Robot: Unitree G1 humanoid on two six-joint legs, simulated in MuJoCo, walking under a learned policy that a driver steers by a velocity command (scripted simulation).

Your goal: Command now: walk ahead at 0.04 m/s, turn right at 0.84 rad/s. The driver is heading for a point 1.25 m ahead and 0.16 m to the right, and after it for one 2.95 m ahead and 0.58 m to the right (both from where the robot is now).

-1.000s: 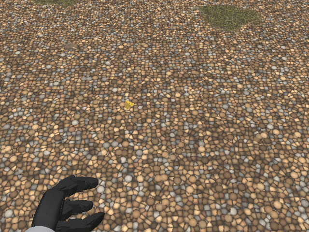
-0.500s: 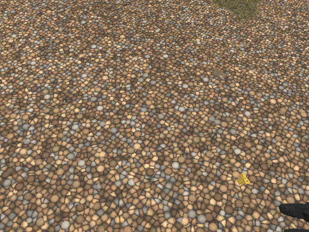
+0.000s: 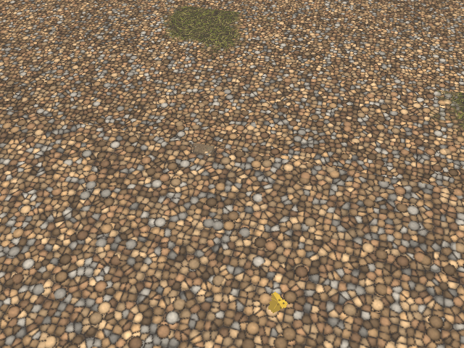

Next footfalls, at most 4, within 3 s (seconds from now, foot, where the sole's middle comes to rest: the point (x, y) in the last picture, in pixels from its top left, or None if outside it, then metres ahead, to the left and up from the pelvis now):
0.46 left None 0.19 0.07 -0.77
0.78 right None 0.02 -0.13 -0.77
1.22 left None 0.43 0.08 -0.77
1.82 right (291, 287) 0.64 -0.10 -0.77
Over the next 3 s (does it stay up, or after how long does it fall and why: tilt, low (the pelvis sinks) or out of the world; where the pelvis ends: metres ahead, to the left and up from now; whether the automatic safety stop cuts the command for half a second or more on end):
stays up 1.44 -0.21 -0.20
